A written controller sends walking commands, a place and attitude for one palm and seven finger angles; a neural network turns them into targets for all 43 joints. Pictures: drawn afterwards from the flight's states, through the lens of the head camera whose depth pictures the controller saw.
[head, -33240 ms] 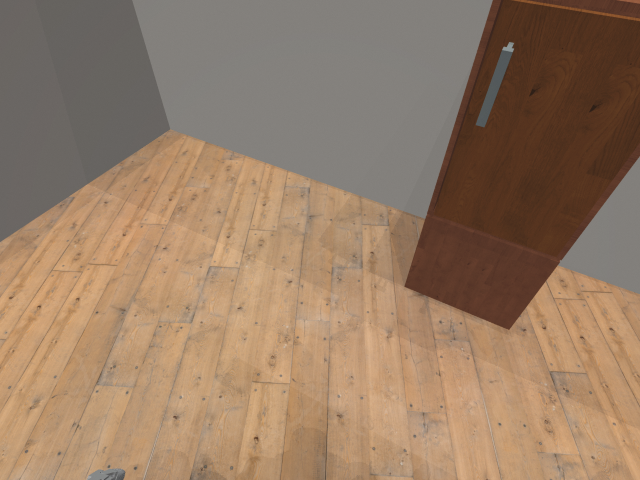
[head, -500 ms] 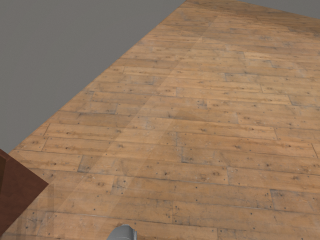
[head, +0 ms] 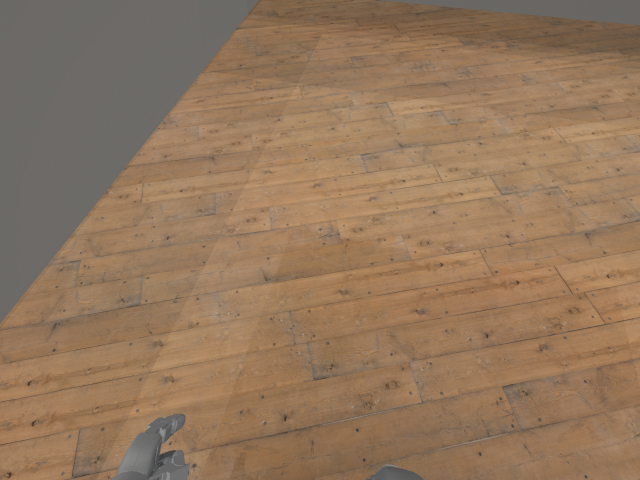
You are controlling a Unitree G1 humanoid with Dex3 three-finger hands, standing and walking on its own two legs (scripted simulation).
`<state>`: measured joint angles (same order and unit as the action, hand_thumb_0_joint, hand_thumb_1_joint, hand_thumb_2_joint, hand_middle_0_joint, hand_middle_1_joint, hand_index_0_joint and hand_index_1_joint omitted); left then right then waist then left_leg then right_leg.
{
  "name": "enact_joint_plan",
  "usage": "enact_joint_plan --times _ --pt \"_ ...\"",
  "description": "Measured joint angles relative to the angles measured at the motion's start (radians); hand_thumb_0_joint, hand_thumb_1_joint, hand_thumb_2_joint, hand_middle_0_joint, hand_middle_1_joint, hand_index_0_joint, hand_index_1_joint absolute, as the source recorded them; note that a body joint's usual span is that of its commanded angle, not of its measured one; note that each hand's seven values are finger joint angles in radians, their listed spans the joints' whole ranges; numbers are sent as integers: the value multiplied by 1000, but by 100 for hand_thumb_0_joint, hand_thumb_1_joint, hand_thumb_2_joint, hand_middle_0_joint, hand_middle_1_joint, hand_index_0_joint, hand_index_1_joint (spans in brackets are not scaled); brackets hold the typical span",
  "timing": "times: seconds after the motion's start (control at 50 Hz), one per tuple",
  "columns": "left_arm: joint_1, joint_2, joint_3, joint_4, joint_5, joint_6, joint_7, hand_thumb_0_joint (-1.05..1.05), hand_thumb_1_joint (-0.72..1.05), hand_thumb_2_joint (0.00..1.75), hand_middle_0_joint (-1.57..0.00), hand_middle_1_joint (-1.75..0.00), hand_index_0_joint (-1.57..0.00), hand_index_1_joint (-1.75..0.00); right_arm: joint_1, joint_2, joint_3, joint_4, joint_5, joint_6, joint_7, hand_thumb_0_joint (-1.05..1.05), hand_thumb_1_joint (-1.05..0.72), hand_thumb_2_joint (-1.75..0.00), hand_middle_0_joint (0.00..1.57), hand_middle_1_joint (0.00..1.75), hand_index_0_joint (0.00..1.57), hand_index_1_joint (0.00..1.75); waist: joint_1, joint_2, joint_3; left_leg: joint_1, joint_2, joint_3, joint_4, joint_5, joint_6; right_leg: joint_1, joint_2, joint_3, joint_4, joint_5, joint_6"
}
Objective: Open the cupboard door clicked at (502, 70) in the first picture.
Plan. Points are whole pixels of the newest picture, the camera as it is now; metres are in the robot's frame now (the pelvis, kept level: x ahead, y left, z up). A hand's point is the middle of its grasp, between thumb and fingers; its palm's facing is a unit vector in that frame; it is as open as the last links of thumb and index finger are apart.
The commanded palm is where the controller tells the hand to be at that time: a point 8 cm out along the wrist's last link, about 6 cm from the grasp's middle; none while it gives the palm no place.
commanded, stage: walk to a spot facing it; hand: left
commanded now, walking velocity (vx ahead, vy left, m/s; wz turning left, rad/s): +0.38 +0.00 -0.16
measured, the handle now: out of the picture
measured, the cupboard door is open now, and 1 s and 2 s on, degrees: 48 48 48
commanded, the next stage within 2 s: turn to face it in 0.70 s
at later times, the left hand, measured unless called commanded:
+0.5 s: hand (219, 358) +0.31 +0.17 -0.15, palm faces -0.07 -0.98 -0.17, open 7.4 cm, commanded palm none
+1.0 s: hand (263, 283) +0.47 +0.12 -0.18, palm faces +0.03 -0.99 -0.15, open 7.3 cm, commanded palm none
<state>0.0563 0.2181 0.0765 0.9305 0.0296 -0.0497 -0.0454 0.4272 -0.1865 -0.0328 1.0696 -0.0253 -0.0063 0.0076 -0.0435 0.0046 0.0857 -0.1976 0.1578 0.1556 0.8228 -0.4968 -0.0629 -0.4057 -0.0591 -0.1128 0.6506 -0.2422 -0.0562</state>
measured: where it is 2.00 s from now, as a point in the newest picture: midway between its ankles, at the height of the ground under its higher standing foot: (363, 336)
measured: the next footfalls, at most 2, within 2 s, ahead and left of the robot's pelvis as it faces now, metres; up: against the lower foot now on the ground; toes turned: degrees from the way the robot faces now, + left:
left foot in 0.28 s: +0.27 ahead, +0.13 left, +0.00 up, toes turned +5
right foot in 0.60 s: +0.40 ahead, -0.17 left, +0.00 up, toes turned -15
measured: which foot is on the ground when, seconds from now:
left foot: up 0.00-0.26, down 0.28-0.60, up 0.62-0.92, down 0.94-1.00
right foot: down 0.00-0.28, up 0.30-0.58, down 0.60-0.94, up 0.96-1.00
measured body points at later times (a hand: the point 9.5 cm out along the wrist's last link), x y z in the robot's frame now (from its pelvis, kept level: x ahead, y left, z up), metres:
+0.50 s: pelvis +0.24 -0.01 +0.02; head +0.27 -0.01 +0.47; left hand +0.32 +0.23 -0.13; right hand +0.23 -0.24 -0.13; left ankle +0.23 +0.13 -0.72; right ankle +0.26 -0.14 -0.68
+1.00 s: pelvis +0.48 -0.05 +0.00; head +0.51 -0.03 +0.45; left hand +0.47 +0.18 -0.17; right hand +0.56 -0.28 -0.14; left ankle +0.55 +0.05 -0.72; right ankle +0.37 -0.16 -0.68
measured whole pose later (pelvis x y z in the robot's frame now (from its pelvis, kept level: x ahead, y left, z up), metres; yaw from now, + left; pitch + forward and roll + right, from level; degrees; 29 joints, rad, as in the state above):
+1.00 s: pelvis +0.48 -0.05 +0.00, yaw -1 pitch +0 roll -1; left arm 0.30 0.17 0.05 1.11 0.01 -0.02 0.01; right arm 0.16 -0.16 -0.03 1.00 -0.03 -0.04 0.01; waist 0.00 -0.04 0.07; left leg -0.41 0.05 0.11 0.64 -0.23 0.05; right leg -0.22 -0.06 -0.14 0.88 -0.52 0.03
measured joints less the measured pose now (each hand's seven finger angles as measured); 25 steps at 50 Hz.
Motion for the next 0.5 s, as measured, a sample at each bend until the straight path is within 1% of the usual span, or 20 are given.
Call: enact_joint_plan --times 0.02,0.04,0.06,0.08,0.1,0.14,0.18,0.22,0.26,0.28,0.3,0.32,0.34,0.36,0.38,0.4,0.42,0.44,0.48,0.5 --pt "2 -9 -2 3 -5 -5 9 1 91 90 -20 -30 -20 -30 -17 -7 -5 14 3 11 0 0 -91 -90 20 30 20 30 -3 10 9 -59 -7 -38 141 -3 9 18 8 -5 11 -24 3" --pt "11 -17 -6 7 -7 -5 18 1 91 90 -20 -30 -20 -30 -36 -12 -11 21 3 17 -1 0 -91 -90 20 30 20 30 -6 17 12 -114 -13 -61 236 18 13 44 17 -8 -2 -41 8" --pt "24 -24 -8 15 -8 -4 25 0 91 90 -20 -30 -20 -30 -56 -15 -15 22 2 19 -2 1 -91 -90 20 30 20 30 -9 19 10 -162 -15 -71 282 44 14 72 25 -9 -31 -47 12" --pt "40 -30 -10 25 -6 -2 31 0 91 90 -20 -30 -20 -30 -75 -15 -18 18 0 17 -3 1 -91 -90 20 30 20 30 -10 15 6 -199 -16 -72 284 65 14 101 32 -7 -66 -45 16" --pt "58 -34 -11 38 -4 -1 35 0 91 90 -20 -30 -20 -30 -93 -13 -21 9 -1 14 -3 1 -91 -90 20 30 20 30 -11 8 -1 -228 -16 -69 257 81 13 128 36 -3 -102 -38 19" --pt "93 -42 -9 65 -6 -1 39 0 91 90 -20 -30 -20 -30 -126 -5 -23 -17 -2 4 1 1 -91 -90 20 30 20 30 -8 -7 -13 -265 -17 -61 153 123 10 178 43 5 -164 -33 17" --pt "122 -32 3 86 -7 -6 43 -1 94 89 -20 -30 -20 -30 -156 4 -23 -41 -2 -8 6 1 -91 -90 20 30 20 30 5 -19 -21 -275 -23 -57 25 168 9 223 50 14 -206 -39 19" --pt "151 -22 2 109 -6 -6 36 -1 94 89 -20 -30 -20 -30 -186 9 -22 -59 -3 -19 12 0 -91 -90 20 30 20 30 19 -24 -23 -261 -34 -50 -100 220 11 264 54 23 -222 -62 27" --pt "185 -18 0 131 -8 -2 32 -1 94 90 -20 -30 -20 -30 -210 8 -18 -73 -3 -33 14 0 -91 -90 20 30 20 30 30 -22 -25 -221 -49 -35 -217 273 18 299 56 32 -204 -105 40" --pt "207 -19 0 138 -9 1 30 0 94 90 -20 -30 -20 -30 -216 2 -16 -83 -5 -44 15 0 -91 -90 20 30 20 30 37 -15 -31 -193 -54 -37 -270 287 34 297 59 41 -162 -142 43" --pt "225 -19 0 146 -11 8 29 0 93 90 -20 -30 -20 -30 -226 1 -16 -88 -11 -57 12 0 -91 -90 20 30 20 30 40 -14 -35 -190 -53 -31 -256 327 55 267 54 44 -65 -181 39" --pt "233 -14 0 155 -10 16 28 0 93 90 -20 -30 -20 -30 -235 8 -15 -92 -16 -65 7 0 -91 -90 20 30 20 30 40 -25 -33 -188 -54 -17 -216 303 66 218 49 60 78 -215 30" --pt "236 -9 0 165 -7 25 27 0 93 90 -20 -30 -20 -30 -236 16 -12 -97 -19 -71 2 0 -91 -90 20 30 20 30 38 -35 -35 -176 -57 -5 -196 266 70 159 47 73 232 -227 23" --pt "233 -5 1 173 -5 32 26 0 93 90 -20 -30 -20 -30 -229 23 -10 -100 -19 -75 -1 0 -91 -90 20 30 20 30 35 -41 -38 -157 -61 3 -198 238 69 99 43 78 365 -210 21" --pt "225 -3 2 176 -2 36 23 1 92 90 -20 -30 -20 -30 -217 30 -9 -99 -19 -78 -5 0 -91 -90 20 30 20 30 35 -44 -41 -134 -65 9 -217 222 65 45 35 76 458 -178 22" --pt "213 -3 3 173 0 39 19 1 92 90 -20 -30 -20 -30 -203 37 -7 -93 -19 -80 -9 0 -91 -90 20 30 20 30 37 -45 -43 -105 -69 12 -247 224 54 0 23 72 504 -145 27" --pt "199 -6 2 165 2 41 14 1 92 90 -20 -30 -20 -30 -189 39 -10 -83 -17 -82 -17 0 -92 -90 20 30 20 30 41 -44 -43 -75 -72 16 -282 229 47 -36 9 67 505 -120 33" --pt "185 -12 1 155 2 42 10 1 92 90 -20 -30 -20 -30 -174 36 -12 -71 -16 -81 -21 -1 -93 -90 20 30 20 30 46 -39 -43 -45 -74 19 -318 234 45 -60 -6 61 465 -100 38" --pt "159 -28 -5 130 1 39 4 1 92 90 -20 -30 -20 -30 -144 25 -12 -46 -16 -73 -17 -1 -94 -90 20 30 20 30 50 -20 -42 12 -69 24 -378 235 40 -78 -28 41 307 -72 46" --pt "148 -35 -7 119 0 35 1 1 92 90 -20 -30 -20 -30 -131 19 -12 -34 -15 -66 -13 -1 -94 -90 20 30 20 30 49 -11 -42 35 -65 26 -395 230 34 -78 -35 30 224 -56 49"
